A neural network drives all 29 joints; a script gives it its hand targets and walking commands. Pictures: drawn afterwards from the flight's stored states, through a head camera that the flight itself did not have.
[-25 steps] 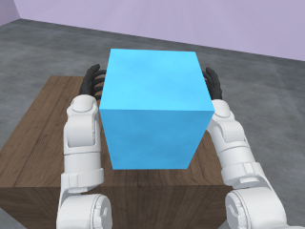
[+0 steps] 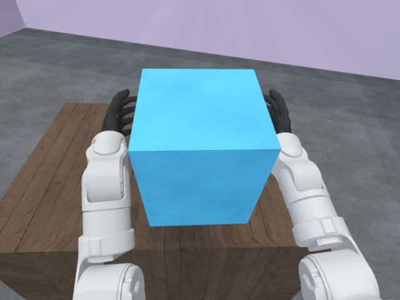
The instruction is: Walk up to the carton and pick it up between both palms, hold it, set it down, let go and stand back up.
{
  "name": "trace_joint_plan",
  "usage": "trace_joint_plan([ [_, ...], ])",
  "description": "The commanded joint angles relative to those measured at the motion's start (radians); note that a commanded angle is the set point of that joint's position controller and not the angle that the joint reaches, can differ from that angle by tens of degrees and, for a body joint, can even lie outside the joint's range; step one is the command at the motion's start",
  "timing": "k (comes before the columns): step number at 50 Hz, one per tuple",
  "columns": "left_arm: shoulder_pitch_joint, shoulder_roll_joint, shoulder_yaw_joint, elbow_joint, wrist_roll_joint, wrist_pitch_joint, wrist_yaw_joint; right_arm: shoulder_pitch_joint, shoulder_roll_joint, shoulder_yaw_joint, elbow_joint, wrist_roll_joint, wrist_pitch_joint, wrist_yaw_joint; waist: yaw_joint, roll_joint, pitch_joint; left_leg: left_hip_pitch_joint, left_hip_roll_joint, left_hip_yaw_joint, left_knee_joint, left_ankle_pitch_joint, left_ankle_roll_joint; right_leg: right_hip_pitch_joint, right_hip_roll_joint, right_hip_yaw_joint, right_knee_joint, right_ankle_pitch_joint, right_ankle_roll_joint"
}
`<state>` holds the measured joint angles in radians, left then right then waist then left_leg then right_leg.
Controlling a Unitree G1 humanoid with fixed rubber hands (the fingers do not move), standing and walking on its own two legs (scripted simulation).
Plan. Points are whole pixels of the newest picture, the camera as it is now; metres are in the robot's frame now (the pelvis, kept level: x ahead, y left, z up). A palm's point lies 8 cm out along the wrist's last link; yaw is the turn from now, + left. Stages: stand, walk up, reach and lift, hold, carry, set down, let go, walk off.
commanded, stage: hold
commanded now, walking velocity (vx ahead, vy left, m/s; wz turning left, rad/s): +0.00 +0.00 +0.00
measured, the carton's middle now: (199, 152) +0.36 +0.00 +0.14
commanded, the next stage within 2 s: none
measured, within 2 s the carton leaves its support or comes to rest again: neither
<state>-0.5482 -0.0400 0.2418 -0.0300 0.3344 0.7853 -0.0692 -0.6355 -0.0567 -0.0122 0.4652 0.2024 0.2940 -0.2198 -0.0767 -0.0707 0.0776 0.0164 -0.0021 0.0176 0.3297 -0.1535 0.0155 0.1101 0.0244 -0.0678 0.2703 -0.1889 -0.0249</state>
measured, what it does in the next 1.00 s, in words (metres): stands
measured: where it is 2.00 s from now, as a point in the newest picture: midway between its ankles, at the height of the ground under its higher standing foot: outside the picture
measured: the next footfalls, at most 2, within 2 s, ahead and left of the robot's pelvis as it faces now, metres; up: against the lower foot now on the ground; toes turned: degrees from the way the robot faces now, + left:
none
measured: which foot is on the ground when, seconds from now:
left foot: down 0.00-1.00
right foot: down 0.00-1.00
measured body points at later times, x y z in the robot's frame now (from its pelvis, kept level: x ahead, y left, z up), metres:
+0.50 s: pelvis -0.01 +0.00 +0.00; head -0.05 +0.03 +0.45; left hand +0.36 +0.16 +0.20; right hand +0.37 -0.15 +0.19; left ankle +0.03 +0.11 -0.75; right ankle -0.01 -0.10 -0.75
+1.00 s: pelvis -0.01 +0.00 +0.00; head -0.05 +0.03 +0.45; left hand +0.36 +0.16 +0.20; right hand +0.36 -0.15 +0.19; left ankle +0.03 +0.11 -0.75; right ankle -0.01 -0.10 -0.75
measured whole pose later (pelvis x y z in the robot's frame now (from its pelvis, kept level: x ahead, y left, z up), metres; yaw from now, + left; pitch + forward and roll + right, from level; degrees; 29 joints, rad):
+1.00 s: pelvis -0.01 +0.00 +0.00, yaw +0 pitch -11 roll -1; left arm -0.56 -0.04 0.26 -0.01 0.34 0.79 -0.07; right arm -0.64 -0.05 -0.03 0.48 0.19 0.29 -0.22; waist -0.08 -0.07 0.08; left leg 0.01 0.00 0.02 0.33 -0.14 0.02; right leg 0.10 0.02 -0.07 0.28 -0.18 -0.02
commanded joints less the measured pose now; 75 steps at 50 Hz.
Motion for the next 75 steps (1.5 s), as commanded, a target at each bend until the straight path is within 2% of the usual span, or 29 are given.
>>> trace_joint_plan([
  [1,-0.592,-0.467,-0.454,-0.091,-0.138,-0.057,-0.109,-0.743,0.541,0.394,-0.313,0.068,-0.051,0.086,-0.005,0.086,-0.362,0.148,-0.013,0.008,-0.011,0.295,-0.017,-0.018,0.011,-0.01,-0.021,0.269,0.069],
  [6,-0.61,-0.473,-0.457,-0.088,-0.146,-0.056,-0.11,-0.768,0.545,0.385,-0.324,0.063,-0.051,0.092,-0.003,0.081,-0.367,0.142,-0.011,0.01,-0.019,0.262,-0.013,-0.032,0.011,-0.012,-0.026,0.231,0.068],
  [16,-0.65,-0.473,-0.422,-0.021,-0.143,-0.063,-0.109,-0.808,0.553,0.344,-0.274,0.027,-0.058,0.108,0.007,0.064,-0.375,0.112,-0.01,0.02,-0.046,0.156,0.008,-0.061,0.004,-0.011,-0.039,0.125,0.065],
  [26,-0.658,-0.477,-0.409,0.003,-0.137,-0.069,-0.105,-0.814,0.554,0.332,-0.238,0.025,-0.068,0.11,0.004,0.072,-0.389,0.12,-0.012,0.02,-0.037,0.177,0.006,-0.057,0.005,-0.01,-0.034,0.142,0.065],
  [34,-0.652,-0.49,-0.443,-0.03,-0.148,-0.072,-0.1,-0.81,0.554,0.351,-0.265,0.046,-0.073,0.103,-0.007,0.093,-0.408,0.144,-0.012,0.011,-0.015,0.245,-0.01,-0.045,0.01,-0.012,-0.025,0.199,0.066],
  [40,-0.635,-0.488,-0.445,-0.038,-0.145,-0.069,-0.097,-0.798,0.548,0.357,-0.273,0.049,-0.068,0.103,-0.004,0.088,-0.393,0.143,-0.009,0.01,-0.016,0.253,-0.011,-0.047,0.013,-0.013,-0.026,0.192,0.063],
  [41,-0.624,-0.499,-0.438,-0.079,-0.142,-0.072,-0.101,-0.761,0.57,0.38,-0.272,0.052,-0.064,0.099,-0.007,0.063,-0.403,0.17,-0.014,0.013,-0.004,0.303,-0.01,-0.042,0.016,-0.017,-0.017,0.259,0.076],
  [43,-0.616,-0.487,-0.446,-0.087,-0.146,-0.069,-0.107,-0.765,0.556,0.394,-0.293,0.068,-0.059,0.092,-0.008,0.077,-0.418,0.178,-0.019,0.007,0.007,0.325,-0.019,-0.032,0.013,-0.017,-0.016,0.292,0.08],
  [50,-0.636,-0.483,-0.444,-0.071,-0.137,-0.06,-0.107,-0.772,0.551,0.362,-0.279,0.047,-0.055,0.103,-0.005,0.085,-0.364,0.145,-0.007,0.016,-0.023,0.231,-0.013,-0.072,0.015,-0.021,-0.03,0.174,0.063],
  [59,-0.656,-0.485,-0.428,-0.032,-0.136,-0.057,-0.097,-0.805,0.549,0.331,-0.25,0.023,-0.067,0.118,0.003,0.079,-0.381,0.141,-0.001,0.022,-0.034,0.174,0.004,-0.098,0.012,-0.021,-0.037,0.105,0.057],
  [75,-0.659,-0.479,-0.415,-0.019,-0.128,-0.062,-0.103,-0.813,0.555,0.333,-0.24,0.027,-0.076,0.112,-0.001,0.079,-0.394,0.144,-0.012,0.023,-0.022,0.207,0.003,-0.068,0.008,-0.021,-0.028,0.168,0.069],
])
